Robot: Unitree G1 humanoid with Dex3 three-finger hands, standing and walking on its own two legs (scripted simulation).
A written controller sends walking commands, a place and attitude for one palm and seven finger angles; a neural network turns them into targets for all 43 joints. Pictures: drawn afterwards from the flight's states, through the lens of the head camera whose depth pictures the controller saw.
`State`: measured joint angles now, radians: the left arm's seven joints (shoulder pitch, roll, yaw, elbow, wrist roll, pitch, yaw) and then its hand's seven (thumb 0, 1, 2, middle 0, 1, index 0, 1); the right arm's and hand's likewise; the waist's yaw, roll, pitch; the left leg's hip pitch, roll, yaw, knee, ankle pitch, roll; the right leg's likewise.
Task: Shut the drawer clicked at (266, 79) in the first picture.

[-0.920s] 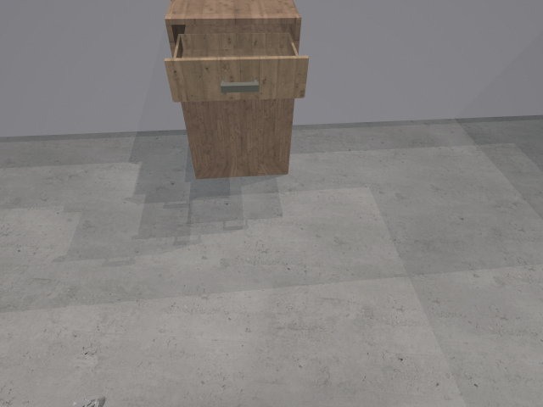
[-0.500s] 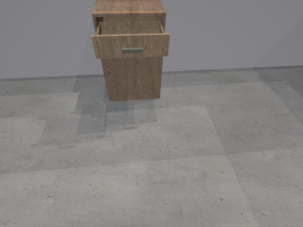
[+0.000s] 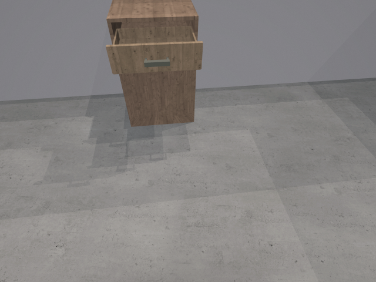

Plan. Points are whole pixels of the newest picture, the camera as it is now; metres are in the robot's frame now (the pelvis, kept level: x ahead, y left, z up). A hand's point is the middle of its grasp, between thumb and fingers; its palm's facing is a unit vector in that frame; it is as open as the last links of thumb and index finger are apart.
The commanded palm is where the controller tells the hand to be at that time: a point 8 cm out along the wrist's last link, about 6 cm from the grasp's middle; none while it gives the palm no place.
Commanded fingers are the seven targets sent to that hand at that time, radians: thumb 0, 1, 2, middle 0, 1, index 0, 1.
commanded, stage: stand and wait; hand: left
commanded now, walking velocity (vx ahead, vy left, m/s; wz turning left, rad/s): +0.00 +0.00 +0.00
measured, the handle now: (156, 61) +1.08 +0.21 -0.06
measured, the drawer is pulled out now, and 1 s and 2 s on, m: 0.30 0.30 0.30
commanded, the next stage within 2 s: look at it before walking up in 0.04 s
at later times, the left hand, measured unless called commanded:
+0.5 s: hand out of the picture +0.07 +0.25 -0.16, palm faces -0.02 -0.95 -0.32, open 7.4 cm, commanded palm none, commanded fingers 0.00 0.90 0.90 -0.20 -0.30 -0.20 -0.30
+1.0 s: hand out of the picture +0.05 +0.21 -0.18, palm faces -0.05 -0.98 -0.22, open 7.4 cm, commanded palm none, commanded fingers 0.00 0.90 0.90 -0.20 -0.30 -0.20 -0.30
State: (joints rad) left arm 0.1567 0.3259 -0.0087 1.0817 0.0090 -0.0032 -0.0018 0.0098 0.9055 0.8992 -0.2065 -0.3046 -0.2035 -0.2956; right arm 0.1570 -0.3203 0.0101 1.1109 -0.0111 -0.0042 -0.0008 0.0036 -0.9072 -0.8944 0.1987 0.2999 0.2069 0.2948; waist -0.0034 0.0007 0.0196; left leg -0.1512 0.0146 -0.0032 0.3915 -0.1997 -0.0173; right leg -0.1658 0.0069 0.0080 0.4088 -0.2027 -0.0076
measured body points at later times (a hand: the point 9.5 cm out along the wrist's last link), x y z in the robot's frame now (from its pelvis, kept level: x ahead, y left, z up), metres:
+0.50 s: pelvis +0.01 +0.00 +0.00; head +0.01 +0.01 +0.45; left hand +0.08 +0.30 -0.13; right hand +0.08 -0.28 -0.13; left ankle +0.01 +0.13 -0.74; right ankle +0.01 -0.11 -0.74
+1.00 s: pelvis +0.05 +0.00 -0.01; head +0.04 +0.01 +0.44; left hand +0.05 +0.26 -0.17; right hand +0.05 -0.25 -0.16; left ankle +0.01 +0.13 -0.74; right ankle +0.02 -0.11 -0.74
